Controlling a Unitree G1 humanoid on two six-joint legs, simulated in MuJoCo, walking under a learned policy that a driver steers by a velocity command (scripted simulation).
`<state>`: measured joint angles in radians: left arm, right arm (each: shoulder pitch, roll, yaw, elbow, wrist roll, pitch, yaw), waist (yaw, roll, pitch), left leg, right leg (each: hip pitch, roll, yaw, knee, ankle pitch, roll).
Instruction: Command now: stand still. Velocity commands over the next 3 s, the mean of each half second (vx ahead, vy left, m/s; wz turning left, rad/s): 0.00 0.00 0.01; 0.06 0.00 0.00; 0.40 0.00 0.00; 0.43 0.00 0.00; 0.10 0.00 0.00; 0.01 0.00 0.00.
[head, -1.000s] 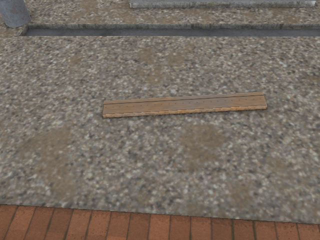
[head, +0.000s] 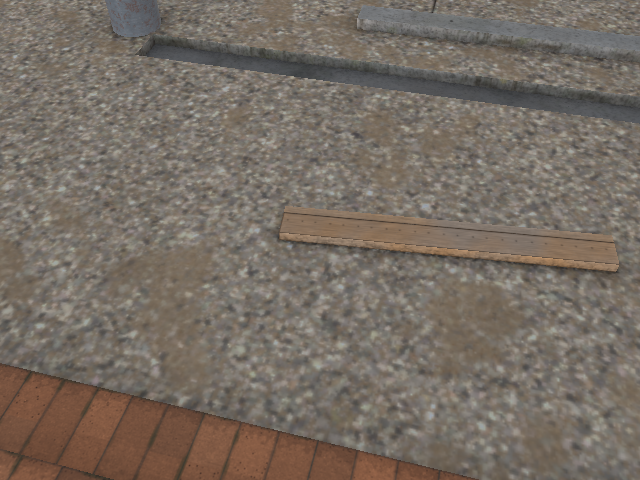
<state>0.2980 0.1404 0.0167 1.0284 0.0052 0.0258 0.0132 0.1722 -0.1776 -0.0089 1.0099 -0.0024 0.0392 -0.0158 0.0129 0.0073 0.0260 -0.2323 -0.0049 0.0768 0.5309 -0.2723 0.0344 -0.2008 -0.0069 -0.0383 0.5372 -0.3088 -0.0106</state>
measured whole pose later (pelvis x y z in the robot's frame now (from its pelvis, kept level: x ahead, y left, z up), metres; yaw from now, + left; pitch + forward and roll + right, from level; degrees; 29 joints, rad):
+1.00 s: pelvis +0.03 -0.01 +0.00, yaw +0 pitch -1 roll +0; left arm 0.39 0.14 0.03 1.11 0.02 0.02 0.01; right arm 0.32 -0.16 -0.02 1.14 -0.02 0.03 -0.02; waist 0.02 0.00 -0.02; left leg -0.21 0.00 0.05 0.56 -0.40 0.06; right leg -0.15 0.02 -0.02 0.51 -0.37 -0.05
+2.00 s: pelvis +0.53 +0.00 -0.31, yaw -2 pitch +1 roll -4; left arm 0.57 0.15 -0.04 1.10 0.07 -0.08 -0.08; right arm 0.09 -0.22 0.01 0.88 -0.08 -0.08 0.08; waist 0.11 0.06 0.00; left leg -0.30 0.08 0.05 0.33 0.02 0.07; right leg -0.24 0.07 -0.03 1.50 -0.87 -0.02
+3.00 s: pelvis +0.65 +0.00 -0.33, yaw -1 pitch +0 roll -2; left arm 0.09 0.28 0.04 0.93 0.00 -0.06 -0.07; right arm 0.19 -0.26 -0.08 0.97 -0.02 -0.02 0.07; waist -0.03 0.02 0.07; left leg -0.20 0.06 0.10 0.57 -0.37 0.01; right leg -0.21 0.01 -0.04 0.51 -0.30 0.00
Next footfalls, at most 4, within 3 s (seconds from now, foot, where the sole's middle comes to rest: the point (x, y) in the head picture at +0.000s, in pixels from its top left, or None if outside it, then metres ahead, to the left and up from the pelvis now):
1.48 right None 0.33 -0.11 -0.94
1.96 left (300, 478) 0.66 0.10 -1.10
2.24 right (388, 473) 0.67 -0.13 -1.10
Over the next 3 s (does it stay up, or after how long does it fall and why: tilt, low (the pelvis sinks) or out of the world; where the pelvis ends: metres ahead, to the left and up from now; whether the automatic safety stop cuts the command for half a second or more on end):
stays up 0.65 0.00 -0.33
